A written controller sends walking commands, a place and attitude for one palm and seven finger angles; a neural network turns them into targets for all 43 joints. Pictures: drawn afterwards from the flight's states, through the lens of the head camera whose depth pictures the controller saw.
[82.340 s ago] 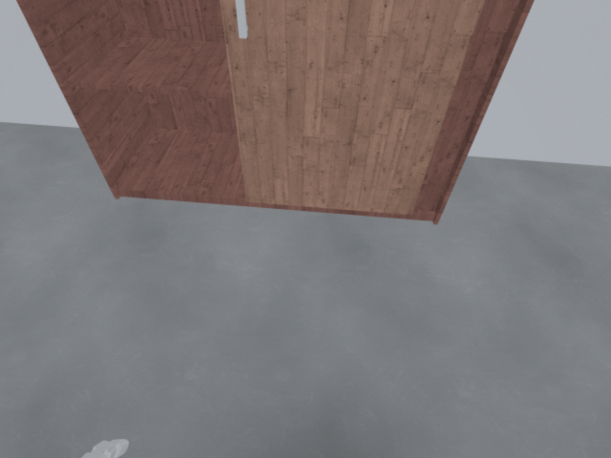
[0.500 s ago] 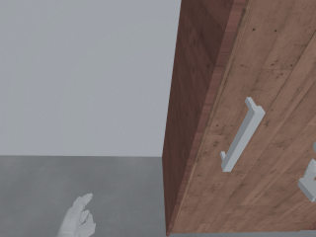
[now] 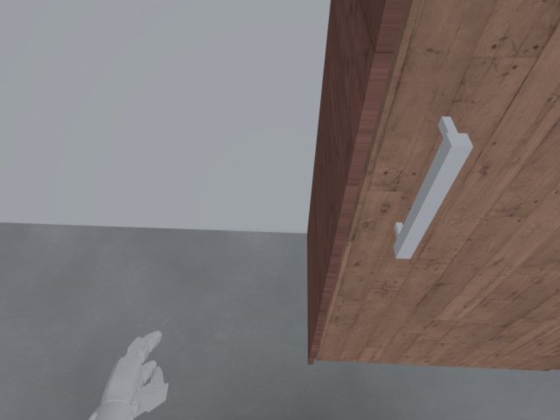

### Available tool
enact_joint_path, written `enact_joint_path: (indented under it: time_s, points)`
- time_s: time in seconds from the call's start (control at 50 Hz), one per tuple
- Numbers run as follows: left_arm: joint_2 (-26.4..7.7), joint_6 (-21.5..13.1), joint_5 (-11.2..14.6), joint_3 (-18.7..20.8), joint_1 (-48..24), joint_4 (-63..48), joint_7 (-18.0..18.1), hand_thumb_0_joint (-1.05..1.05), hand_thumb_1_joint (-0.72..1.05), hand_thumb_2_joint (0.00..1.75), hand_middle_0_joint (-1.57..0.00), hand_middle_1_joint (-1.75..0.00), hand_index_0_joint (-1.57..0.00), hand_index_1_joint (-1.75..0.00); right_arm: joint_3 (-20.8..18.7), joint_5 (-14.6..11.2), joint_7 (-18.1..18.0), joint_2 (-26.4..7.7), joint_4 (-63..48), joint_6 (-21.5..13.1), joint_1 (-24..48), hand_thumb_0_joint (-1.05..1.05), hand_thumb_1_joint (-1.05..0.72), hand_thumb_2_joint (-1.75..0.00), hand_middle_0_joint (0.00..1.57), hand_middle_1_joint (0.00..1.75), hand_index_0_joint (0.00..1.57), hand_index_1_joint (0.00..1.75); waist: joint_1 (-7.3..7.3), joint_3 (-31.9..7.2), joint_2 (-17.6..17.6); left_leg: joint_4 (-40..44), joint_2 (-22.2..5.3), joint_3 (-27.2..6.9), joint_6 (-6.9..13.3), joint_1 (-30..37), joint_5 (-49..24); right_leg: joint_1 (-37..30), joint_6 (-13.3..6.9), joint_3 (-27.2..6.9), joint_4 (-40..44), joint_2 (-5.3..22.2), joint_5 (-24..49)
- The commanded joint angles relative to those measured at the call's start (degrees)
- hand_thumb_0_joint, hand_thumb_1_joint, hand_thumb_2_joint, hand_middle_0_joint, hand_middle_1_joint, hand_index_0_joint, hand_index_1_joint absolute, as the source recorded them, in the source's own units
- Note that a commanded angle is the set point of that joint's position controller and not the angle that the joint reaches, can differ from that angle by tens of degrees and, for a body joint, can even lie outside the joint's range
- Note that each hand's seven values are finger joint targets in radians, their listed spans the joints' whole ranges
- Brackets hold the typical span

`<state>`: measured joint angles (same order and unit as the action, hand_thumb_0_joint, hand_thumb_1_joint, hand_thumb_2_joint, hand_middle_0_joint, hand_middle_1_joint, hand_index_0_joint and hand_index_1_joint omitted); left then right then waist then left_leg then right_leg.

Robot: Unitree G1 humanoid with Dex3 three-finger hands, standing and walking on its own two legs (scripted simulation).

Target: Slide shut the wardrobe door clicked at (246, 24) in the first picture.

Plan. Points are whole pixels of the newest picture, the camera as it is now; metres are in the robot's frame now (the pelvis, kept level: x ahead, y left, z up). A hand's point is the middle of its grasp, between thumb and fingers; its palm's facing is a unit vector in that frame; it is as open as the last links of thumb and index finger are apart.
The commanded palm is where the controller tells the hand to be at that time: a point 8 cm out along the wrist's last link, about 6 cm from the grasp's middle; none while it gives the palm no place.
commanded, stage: step back with the hand held close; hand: right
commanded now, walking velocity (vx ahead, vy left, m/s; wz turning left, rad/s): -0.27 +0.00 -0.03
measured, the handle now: (421, 196) +0.37 -0.17 +0.14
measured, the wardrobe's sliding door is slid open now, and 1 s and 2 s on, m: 0.00 0.00 0.00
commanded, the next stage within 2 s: stop stepping back and stand still in 0.92 s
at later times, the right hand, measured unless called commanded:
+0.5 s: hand out of the picture +0.16 -0.29 +0.17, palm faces +0.44 +0.78 -0.45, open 7.4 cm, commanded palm +0.09 -0.32 +0.18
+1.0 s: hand out of the picture +0.10 -0.27 +0.18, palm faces +0.31 +0.85 -0.42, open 7.4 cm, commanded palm +0.03 -0.31 +0.18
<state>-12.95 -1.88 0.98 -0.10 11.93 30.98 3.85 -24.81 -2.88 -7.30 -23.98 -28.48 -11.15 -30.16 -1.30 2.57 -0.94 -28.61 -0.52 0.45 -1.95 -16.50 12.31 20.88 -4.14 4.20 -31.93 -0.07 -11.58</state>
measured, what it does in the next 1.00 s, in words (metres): walks backwards: left foot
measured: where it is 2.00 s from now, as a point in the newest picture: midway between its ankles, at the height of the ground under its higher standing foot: outside the picture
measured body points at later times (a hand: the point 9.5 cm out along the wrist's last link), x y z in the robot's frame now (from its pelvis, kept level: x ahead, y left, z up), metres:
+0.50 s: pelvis -0.04 -0.02 -0.01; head -0.01 -0.05 +0.44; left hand +0.13 +0.22 -0.08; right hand +0.13 -0.32 +0.20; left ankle -0.03 +0.14 -0.70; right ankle +0.06 -0.07 -0.73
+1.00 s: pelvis -0.14 -0.02 +0.00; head -0.11 -0.07 +0.45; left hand +0.02 +0.23 -0.05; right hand +0.08 -0.32 +0.20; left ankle -0.18 +0.12 -0.70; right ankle +0.00 -0.07 -0.73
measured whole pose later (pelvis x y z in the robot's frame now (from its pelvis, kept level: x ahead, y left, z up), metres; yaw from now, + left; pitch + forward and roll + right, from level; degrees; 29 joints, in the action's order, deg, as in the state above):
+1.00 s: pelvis -0.14 -0.02 +0.00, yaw +4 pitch +1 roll +5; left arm -10.7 -6.2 -1.3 -0.1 10.6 34.9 3.6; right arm -26.5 -4.3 -6.8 -27.8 -31.3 -13.5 -29.3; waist 1.4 1.1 1.2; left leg -39.6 4.6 -1.7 0.6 -16.7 27.0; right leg 24.9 -4.4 -0.8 -23.6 0.3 0.1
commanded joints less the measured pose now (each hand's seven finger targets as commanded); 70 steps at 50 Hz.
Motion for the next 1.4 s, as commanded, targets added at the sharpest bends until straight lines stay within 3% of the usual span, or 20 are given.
enact_joint_path:
  time_s: [0.0, 0.14, 0.26, 0.32, 0.4, 0.42, 0.46, 0.64, 0.76, 0.8, 0.84, 0.88, 1.02, 1.06, 1.1, 1.14, 1.22, 1.26, 1.32, 1.38]
  points:
    - [-7.81, -5.02, -0.36, 2.94, -4.84, -8.35, 0.87, 0.00, 0.90, 0.90, -0.20, -0.30, -0.20, -0.30, -6.85, 0.73, -1.84, -9.08, -12.22, -4.98, 2.86, 0.00, -0.90, -0.90, 0.20, 0.30, 0.20, 0.30, 0.27, -6.45, -4.47, -0.61, -1.35, -4.17, 2.28, 7.15, 2.92, 8.31, -1.04, -13.08, 13.07, 8.61, -21.14]
    - [-7.74, -6.88, -0.61, 3.05, -4.32, -7.88, 0.90, 0.00, 0.90, 0.90, -0.20, -0.30, -0.20, -0.30, -8.50, 1.43, -1.86, -9.73, -12.47, -5.97, 4.54, 0.00, -0.90, -0.90, 0.20, 0.30, 0.20, 0.30, -0.02, -7.23, -5.51, -7.16, 0.20, -3.62, 1.82, 11.78, 0.69, 14.71, -2.19, -15.33, 14.13, 10.70, -25.30]
    - [-6.43, -6.82, -1.24, 2.78, -2.98, -5.61, 0.07, 0.00, 0.90, 0.90, -0.20, -0.30, -0.20, -0.30, -5.57, 0.68, -2.25, -8.72, -12.66, -6.13, 5.30, 0.00, -0.90, -0.90, 0.20, 0.30, 0.20, 0.30, 1.42, -3.93, 5.50, 10.00, -9.96, -14.83, 8.13, -9.79, 11.99, 0.01, 2.27, -8.64, -4.64, 2.17, -15.37]
    - [-6.22, -6.75, -1.23, 2.66, -3.03, -4.96, -0.06, 0.00, 0.90, 0.90, -0.20, -0.30, -0.20, -0.30, -6.67, 0.64, -3.13, -10.58, -13.77, -6.88, 5.17, 0.00, -0.90, -0.90, 0.20, 0.30, 0.20, 0.30, 1.75, -6.25, 5.19, 7.11, -10.81, -11.94, 8.27, -11.07, 4.47, -4.06, 2.65, -9.24, -5.06, 1.75, -9.46]
    - [-8.23, -7.81, -1.68, 3.51, -5.89, -6.64, 0.65, 0.00, 0.90, 0.90, -0.20, -0.30, -0.20, -0.30, -10.36, 1.33, -2.40, -11.31, -17.23, -8.43, 4.07, 0.00, -0.90, -0.90, 0.20, 0.30, 0.20, 0.30, 0.66, -9.39, -17.01, -22.68, 5.19, -1.41, 1.13, 9.30, 9.52, 14.87, -3.75, -28.53, 25.10, 18.72, -28.54]
    - [-7.82, -7.95, -2.28, 3.86, -4.89, -5.93, 0.68, 0.00, 0.90, 0.90, -0.20, -0.30, -0.20, -0.30, -11.59, 1.55, -2.31, -12.02, -16.03, -8.42, 4.38, 0.00, -0.90, -0.90, 0.20, 0.30, 0.20, 0.30, 1.06, -8.33, -15.32, -30.27, 5.46, -2.72, 1.22, 9.34, 11.21, 17.46, -5.43, -29.62, 26.78, 20.38, -30.53]
    - [-6.55, -8.29, -2.55, 3.95, -3.93, -4.99, 0.24, 0.00, 0.90, 0.90, -0.20, -0.30, -0.20, -0.30, -10.94, 0.47, -2.20, -11.16, -15.33, -8.43, 2.29, 0.00, -0.90, -0.90, 0.20, 0.30, 0.20, 0.30, 0.61, -8.57, -6.89, -25.80, 3.96, -3.72, 1.79, 0.46, 15.15, 5.90, -5.90, -24.92, 19.42, 17.80, -11.13]
    - [-6.66, -7.47, -3.06, 3.21, -3.77, -1.54, -0.03, 0.00, 0.90, 0.90, -0.20, -0.30, -0.20, -0.30, -6.31, -0.93, -1.14, -11.48, -15.06, -7.56, 2.52, 0.00, -0.90, -0.90, 0.20, 0.30, 0.20, 0.30, 0.14, -15.55, -10.44, 12.38, 1.79, -0.40, 3.83, 5.23, 5.10, -14.52, 3.48, -13.74, 14.42, 13.14, 10.83]
    - [-5.49, -6.12, -1.55, 3.00, -5.55, -2.43, 0.75, 0.00, 0.90, 0.90, -0.20, -0.30, -0.20, -0.30, -6.73, -1.19, -1.35, -12.92, -12.40, -6.08, 2.96, 0.00, -0.90, -0.90, 0.20, 0.30, 0.20, 0.30, 1.71, -8.26, 12.64, 14.07, -14.11, -7.74, 10.96, -13.61, -5.22, -13.08, 6.03, -4.07, -14.24, 0.10, -4.69]
    - [-4.79, -5.28, -1.25, 1.70, -7.91, -3.43, 1.09, 0.00, 0.90, 0.90, -0.20, -0.30, -0.20, -0.30, -6.66, -0.98, -1.17, -12.73, -12.49, -5.36, 2.67, 0.00, -0.90, -0.90, 0.20, 0.30, 0.20, 0.30, 1.76, -5.79, 5.10, 5.04, -9.28, -3.12, 6.84, -7.87, -15.29, -8.39, 5.00, -6.51, -1.86, 1.54, 6.95]
    - [-7.15, -5.96, -0.96, 2.16, -9.88, -4.86, 1.70, 0.00, 0.90, 0.90, -0.20, -0.30, -0.20, -0.30, -7.90, -1.06, -0.88, -14.05, -15.24, -6.00, 5.29, 0.00, -0.90, -0.90, 0.20, 0.30, 0.20, 0.30, 0.66, -5.67, -10.05, -7.22, 3.17, 0.98, 1.44, 0.10, -0.28, -3.49, 1.39, -17.90, 15.92, 10.81, 19.11]
    - [-7.03, -7.43, -2.98, 2.95, -6.70, -4.21, 1.35, 0.00, 0.90, 0.90, -0.20, -0.30, -0.20, -0.30, -9.74, -1.59, -0.64, -13.68, -13.96, -7.00, 1.21, 0.00, -0.90, -0.90, 0.20, 0.30, 0.20, 0.30, 0.06, -12.81, -14.37, -20.93, 5.32, -4.18, 1.98, 4.21, 18.63, 0.07, -2.33, -29.47, 24.28, 18.25, -2.56]
    - [-7.04, -7.35, -2.48, 3.07, -3.86, -4.22, -0.25, 0.00, 0.90, 0.90, -0.20, -0.30, -0.20, -0.30, -8.02, -1.95, -0.87, -11.32, -16.43, -6.16, -5.98, 0.00, -0.90, -0.90, 0.20, 0.30, 0.20, 0.30, -0.17, -12.47, -14.36, 6.80, 4.70, 2.04, 4.35, 13.88, 9.29, 2.59, 3.37, -14.60, 21.53, 8.37, -15.89]
    - [-6.89, -6.41, -1.94, 3.34, -2.41, -4.19, 0.22, 0.00, 0.90, 0.90, -0.20, -0.30, -0.20, -0.30, -8.55, -1.55, -1.17, -13.11, -16.08, -5.29, -5.26, 0.00, -0.90, -0.90, 0.20, 0.30, 0.20, 0.30, 0.88, -10.96, -1.03, 17.66, -5.26, -4.80, 7.61, 0.21, 9.91, -7.60, 5.83, -5.49, -0.11, -0.04, -12.01]
    - [-6.34, -6.48, -1.08, 3.70, -3.68, -3.89, 0.76, 0.00, 0.90, 0.90, -0.20, -0.30, -0.20, -0.30, -7.84, -1.72, -2.14, -12.79, -13.79, -3.11, 0.14, 0.00, -0.90, -0.90, 0.20, 0.30, 0.20, 0.30, 0.89, -6.85, 14.65, 22.35, -20.93, -19.73, 15.77, -17.17, 21.31, -6.09, 6.54, -8.75, -30.16, -2.64, -11.59]
    - [-6.55, -6.10, -0.80, 3.27, -2.84, -2.52, 0.64, 0.00, 0.90, 0.90, -0.20, -0.30, -0.20, -0.30, -4.49, -0.83, -2.34, -9.06, -11.42, -1.15, 7.19, 0.00, -0.90, -0.90, 0.20, 0.30, 0.20, 0.30, 3.31, -3.38, 12.41, 16.34, -17.65, -11.32, 12.53, -14.35, 16.29, -1.14, 5.17, -10.49, -31.66, 1.51, -11.18]
    - [-6.25, -8.31, -0.95, 2.79, -4.11, -1.32, 2.00, 0.00, 0.90, 0.90, -0.20, -0.30, -0.20, -0.30, -3.10, 1.62, -3.71, -8.42, -8.86, -2.63, 12.27, 0.00, -0.90, -0.90, 0.20, 0.30, 0.20, 0.30, 3.07, -0.76, -0.53, 5.95, -10.19, -5.79, 6.88, -5.81, 10.70, -7.85, 2.50, -5.91, 6.25, 1.55, -8.62]
    - [-7.59, -9.54, -0.70, 2.99, -4.39, -3.62, 1.70, 0.00, 0.90, 0.90, -0.20, -0.30, -0.20, -0.30, -3.25, 1.80, -3.51, -9.16, -14.70, -4.37, 11.44, 0.00, -0.90, -0.90, 0.20, 0.30, 0.20, 0.30, 1.74, -2.52, -14.85, -6.47, -0.45, 0.15, 2.55, -3.89, 7.78, -7.65, -1.32, -19.60, 15.56, 10.42, -4.14]
    - [-4.92, -10.30, -2.10, 2.35, -4.54, -2.37, 0.11, 0.00, 0.90, 0.90, -0.20, -0.30, -0.20, -0.30, -6.14, 1.75, -2.43, -11.24, -18.44, -5.20, 9.05, 0.00, -0.90, -0.90, 0.20, 0.30, 0.20, 0.30, 2.30, -2.70, -16.58, -17.72, 1.86, -1.24, 1.98, -1.80, 13.46, -1.31, -2.11, -30.57, 25.05, 13.66, -19.36]
    - [-4.98, -9.43, -1.69, 2.15, -4.17, -2.45, -1.26, 0.00, 0.90, 0.90, -0.20, -0.30, -0.20, -0.30, -5.56, 1.37, -2.15, -8.51, -12.99, -4.37, -0.61, 0.00, -0.90, -0.90, 0.20, 0.30, 0.20, 0.30, 0.85, -5.26, -10.20, -5.26, 3.03, 2.25, 2.98, 8.62, 13.48, 3.66, -2.18, -20.37, 21.28, 10.93, -24.03]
